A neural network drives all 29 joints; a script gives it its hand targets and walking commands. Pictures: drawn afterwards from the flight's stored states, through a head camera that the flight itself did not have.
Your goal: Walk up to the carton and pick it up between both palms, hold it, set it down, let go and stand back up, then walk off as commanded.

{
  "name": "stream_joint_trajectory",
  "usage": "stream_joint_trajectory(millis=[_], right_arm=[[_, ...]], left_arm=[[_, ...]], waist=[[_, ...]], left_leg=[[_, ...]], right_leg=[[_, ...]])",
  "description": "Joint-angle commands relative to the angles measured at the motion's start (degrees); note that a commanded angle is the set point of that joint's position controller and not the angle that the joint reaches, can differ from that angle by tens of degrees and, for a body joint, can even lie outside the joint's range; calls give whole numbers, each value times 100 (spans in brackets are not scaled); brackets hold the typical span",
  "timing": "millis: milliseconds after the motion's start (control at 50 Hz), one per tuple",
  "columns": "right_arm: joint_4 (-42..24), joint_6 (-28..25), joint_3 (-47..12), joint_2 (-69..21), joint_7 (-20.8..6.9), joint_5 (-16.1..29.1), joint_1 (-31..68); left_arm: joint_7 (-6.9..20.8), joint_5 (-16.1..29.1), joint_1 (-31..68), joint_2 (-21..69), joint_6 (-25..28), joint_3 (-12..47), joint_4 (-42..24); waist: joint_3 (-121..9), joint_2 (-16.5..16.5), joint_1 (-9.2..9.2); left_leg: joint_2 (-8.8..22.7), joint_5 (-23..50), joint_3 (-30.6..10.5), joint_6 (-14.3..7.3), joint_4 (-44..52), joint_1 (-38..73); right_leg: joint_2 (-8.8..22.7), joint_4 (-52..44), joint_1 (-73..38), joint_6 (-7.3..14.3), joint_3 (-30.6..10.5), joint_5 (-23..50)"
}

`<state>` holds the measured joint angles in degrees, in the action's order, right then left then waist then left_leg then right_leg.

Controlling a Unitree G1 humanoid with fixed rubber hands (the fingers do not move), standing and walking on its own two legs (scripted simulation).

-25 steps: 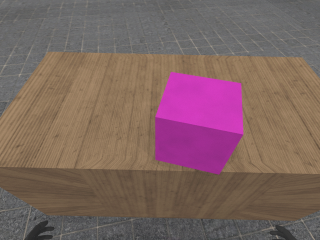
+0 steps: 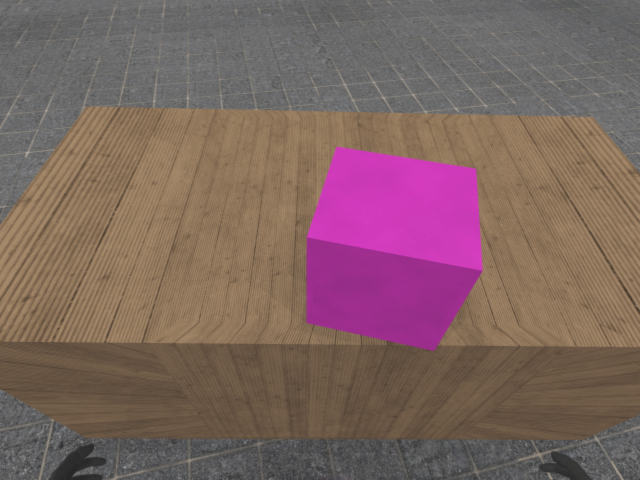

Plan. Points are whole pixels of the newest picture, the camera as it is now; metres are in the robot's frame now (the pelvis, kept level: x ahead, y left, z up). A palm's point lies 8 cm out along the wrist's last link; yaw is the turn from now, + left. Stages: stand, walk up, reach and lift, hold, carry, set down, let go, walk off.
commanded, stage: walk up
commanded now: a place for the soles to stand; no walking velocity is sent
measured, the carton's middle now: (386, 250) +0.45 -0.11 -0.02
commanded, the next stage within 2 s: reach and lift in 1.90 s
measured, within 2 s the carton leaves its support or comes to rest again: neither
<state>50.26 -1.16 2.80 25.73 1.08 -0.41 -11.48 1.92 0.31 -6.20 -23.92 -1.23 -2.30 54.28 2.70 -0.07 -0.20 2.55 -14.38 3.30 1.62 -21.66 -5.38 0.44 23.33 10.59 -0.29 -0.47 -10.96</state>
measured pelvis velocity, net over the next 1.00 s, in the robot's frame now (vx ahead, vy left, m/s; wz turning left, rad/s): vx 0.07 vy -0.14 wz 0.05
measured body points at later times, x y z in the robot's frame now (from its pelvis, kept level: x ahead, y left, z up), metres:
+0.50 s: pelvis +0.02 -0.10 -0.03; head +0.06 -0.10 +0.42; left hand +0.19 +0.23 -0.11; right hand +0.06 -0.49 -0.09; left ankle -0.03 +0.11 -0.72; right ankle +0.09 -0.24 -0.75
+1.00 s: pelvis +0.07 -0.14 -0.01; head +0.09 -0.14 +0.44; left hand +0.20 +0.20 -0.08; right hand +0.22 -0.47 -0.09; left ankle +0.07 -0.01 -0.74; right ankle +0.09 -0.25 -0.74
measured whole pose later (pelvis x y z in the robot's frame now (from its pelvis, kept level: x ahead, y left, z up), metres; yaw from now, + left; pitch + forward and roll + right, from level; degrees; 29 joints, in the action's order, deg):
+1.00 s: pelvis +0.07 -0.14 -0.01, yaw +3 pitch -2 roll +0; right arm 39.8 -0.1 3.0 27.5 -1.1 0.9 -11.1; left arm 0.2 0.9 -9.1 -26.9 0.4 -0.4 40.9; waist 5.6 -0.7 0.7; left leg -0.7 -15.7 -1.8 0.2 -30.2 -12.2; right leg 1.6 30.0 13.7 0.5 4.5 -14.0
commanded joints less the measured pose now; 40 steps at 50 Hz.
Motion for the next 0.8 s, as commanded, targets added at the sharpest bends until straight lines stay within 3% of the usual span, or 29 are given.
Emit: stream_joint_trajectory(millis=[0, 20, 80, 100, 120, 140, 160, 220, 260, 280, 340, 360, 380, 400, 420, 440, 460, 480, 500, 540, 560, 600, 640, 680, 700, 720, 740, 760, 780], right_arm=[[-167, -63, 211, 986, 34, 30, 125], [-267, -91, 232, 1024, 26, -8, 104], [-165, -91, 236, 1050, 17, 33, 38], [-178, -106, 478, 1432, 227, -93, -712], [-176, -96, 588, 1605, 335, -163, -967], [-202, -113, 631, 1650, 401, -194, -1081], [-305, -162, 695, 1652, 445, -288, -1140], [-724, -202, 834, 1848, 495, -320, -774], [-801, -186, 713, 1570, 459, -232, -983], [-884, -161, 715, 1581, 463, -279, -917], [-1080, -96, 674, 1634, 387, -140, -951], [-1213, -65, 588, 1491, 366, -95, -898], [-1227, 5, 542, 1417, 260, -60, -826], [-1382, 14, 398, 937, 220, -21, -984], [-1570, 53, 301, 760, 220, 25, -932], [-1529, 151, 319, 954, 295, 69, -1045], [-1533, 179, 384, 1252, 330, 138, -999], [-1461, 155, 384, 1316, 310, 122, -1095], [-1445, 148, 335, 1095, 228, 141, -1144], [-1300, 95, 320, 1172, 142, 150, -1519], [-1363, 122, 301, 1097, 126, 104, -1601], [-1426, 220, 282, 932, 0, 32, -1193], [-1464, 262, 311, 858, -69, 42, -1202], [-1348, 233, 411, 1010, -37, -17, -1251], [-1354, 168, 356, 967, -12, -22, -1202], [-1319, 102, 416, 1256, 11, -56, -983], [-1405, 90, 491, 1463, -9, -106, -557], [-1562, 46, 445, 1452, -38, -10, -120], [-1605, 13, 385, 1318, -127, 77, -76]], left_arm=[[-23, 33, 235, -911, 97, -183, -262], [-16, 28, 209, -990, 103, -217, -273], [-25, -10, 184, -1028, 82, -244, -276], [171, -346, 341, -1054, -68, -394, -721], [227, -403, 469, -959, -126, -408, -851], [244, -476, 634, -936, -181, -453, -1048], [259, -572, 593, -976, -244, -534, -1158], [319, -504, 72, -1020, -285, -639, -1570], [370, -461, 60, -919, -271, -606, -1674], [371, -415, 46, -837, -251, -599, -1726], [414, -439, -141, -819, -239, -530, -1764], [392, -393, -289, -827, -214, -539, -1670], [307, -324, -759, -1089, -156, -598, -1473], [216, -286, -1227, -1520, -117, -722, -1331], [137, -308, -1398, -2106, -114, -844, -1493], [94, -251, -1035, -1908, -136, -779, -1721], [86, -237, -856, -1849, -149, -763, -1665], [58, -229, -618, -1629, -161, -684, -1794], [-29, -128, -369, -1571, -129, -590, -1848], [-99, -109, -93, -1558, -128, -563, -1931], [-125, -119, -88, -1495, -86, -521, -1981], [-205, -98, -188, -1249, -49, -349, -2034], [-200, -87, 123, -1242, -9, -287, -2130], [-183, 5, 23, -1286, -6, -259, -2069], [-158, 44, -3, -1179, 41, -191, -2080], [-125, 123, -82, -989, 66, -116, -2052], [-127, 158, -453, -915, 75, -116, -2047], [-126, 185, -485, -995, 57, -130, -1914], [-187, 159, -430, -1174, 11, -223, -1932]], waist=[[-75, 141, 6], [-215, -172, -12], [-200, 59, -38], [-123, 265, 124], [137, -231, 341], [412, -252, 447], [304, -22, 441], [202, -576, 41], [16, -579, 175], [130, -1078, 212], [280, -1005, 204], [144, -856, 97], [-30, -454, -216], [-467, 975, -480], [-709, 2227, -655], [-575, 1476, -491], [-282, 1291, -424], [-181, 998, -366], [111, 430, -158], [-138, 407, 127], [-292, 635, 120], [162, 334, -19], [265, 938, 82], [170, 445, 172], [-12, 669, 272], [222, 84, 130], [281, -709, -168], [298, -613, -244], [384, -914, -95]], left_leg=[[589, 61, -422, -315, 531, -279], [586, -8, -344, -278, 526, -282], [634, 449, -492, -316, 482, -243], [908, 215, -758, -702, 381, 290], [1596, -258, -1439, -1163, 662, 737], [2218, -90, -1927, -1573, 864, 566], [2475, -186, -2131, -1746, 802, 309], [2394, 768, -1653, -1726, 476, 466], [1956, 1340, -1324, -1452, 138, 684], [1848, 1369, -1029, -1261, 57, 681], [1448, 1848, -441, -1046, -419, -232], [1115, 1652, -69, -871, -922, -761], [688, 899, 298, -624, -1773, -1142], [243, -327, 441, -318, -2722, -1703], [-459, -2752, 170, -185, -3945, -2652], [-142, -2660, -390, -280, -4312, -2294], [-25, -2363, -560, -287, -4368, -2057], [37, -2170, -533, -321, -4410, -1940], [148, -1982, -997, -389, -4197, -1900], [54, -1741, -651, -294, -3739, -1433], [45, -1765, -723, -269, -3190, -1357], [26, -1582, -838, -228, -2791, -992], [142, -934, -594, -241, -1737, -664], [-49, -102, -435, -263, -740, -158], [17, 672, -683, -279, -265, 70], [578, 704, -1414, -381, 174, -189], [961, 511, -2019, -595, 386, -781], [1160, 300, -2212, -911, 459, -1563], [1151, -45, -2126, -1048, 426, -2359]], right_leg=[[530, -528, -63, 249, -579, 485], [591, -500, -176, 253, -621, 507], [541, -421, -223, 261, -465, 710], [444, 303, 586, 354, -279, 98], [218, 922, 1659, 171, 64, -709], [264, 1884, 2053, 85, -14, -1645], [373, 2390, 2070, 13, -259, -1777], [572, 2868, 2181, 72, -726, -1845], [615, 2204, 2164, 43, -447, -1624], [593, 1929, 2153, 61, -538, -1434], [400, 1234, 997, 163, 225, -480], [173, 829, 267, 238, 549, 75], [38, 424, -664, 246, 596, 554], [618, 169, -1260, 458, -136, 922], [1746, -508, -1409, 957, -2171, 829], [2019, -849, -453, 1383, -2538, -672], [1819, -1003, -26, 1422, -2359, -1669], [1635, -976, 218, 1392, -1955, -1953], [1488, -581, 284, 1146, -1600, -1468], [1216, -286, 453, 897, -667, -540], [1203, -322, 445, 918, -890, -1282], [1524, -572, 1155, 1051, -1204, -1432], [1489, -488, 1326, 993, -948, -1603], [1489, 13, 1039, 759, -748, -534], [1328, 420, 1077, 577, -576, 275], [1020, 868, 1096, 289, -326, 408], [650, 1029, 827, 199, -238, -305], [161, 1044, 172, 98, 125, -908], [264, 1210, -557, 154, 68, -1225]])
